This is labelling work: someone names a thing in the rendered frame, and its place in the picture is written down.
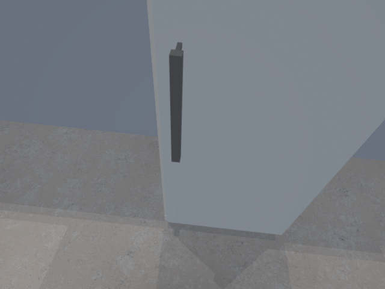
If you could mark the handle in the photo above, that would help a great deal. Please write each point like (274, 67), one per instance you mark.
(176, 81)

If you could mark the fridge door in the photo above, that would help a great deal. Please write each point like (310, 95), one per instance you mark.
(277, 96)

